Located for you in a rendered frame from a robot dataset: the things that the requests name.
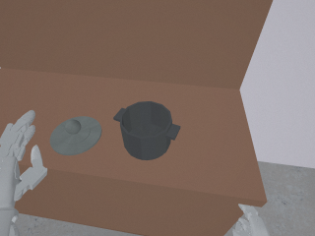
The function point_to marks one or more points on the robot right hand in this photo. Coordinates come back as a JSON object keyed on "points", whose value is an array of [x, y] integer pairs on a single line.
{"points": [[255, 227]]}

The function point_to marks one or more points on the robot left forearm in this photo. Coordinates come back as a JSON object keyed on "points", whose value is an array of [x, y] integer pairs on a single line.
{"points": [[8, 217]]}

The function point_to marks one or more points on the lid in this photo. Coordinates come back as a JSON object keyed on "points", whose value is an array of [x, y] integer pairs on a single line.
{"points": [[72, 144]]}

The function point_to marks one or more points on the table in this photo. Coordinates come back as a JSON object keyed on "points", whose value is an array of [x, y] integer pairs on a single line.
{"points": [[72, 58]]}

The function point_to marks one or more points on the robot left hand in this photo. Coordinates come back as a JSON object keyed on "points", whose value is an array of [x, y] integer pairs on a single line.
{"points": [[12, 149]]}

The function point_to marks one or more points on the knob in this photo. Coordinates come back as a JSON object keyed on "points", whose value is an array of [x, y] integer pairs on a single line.
{"points": [[73, 126]]}

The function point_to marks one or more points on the pot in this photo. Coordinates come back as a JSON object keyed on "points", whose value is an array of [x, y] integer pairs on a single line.
{"points": [[146, 129]]}

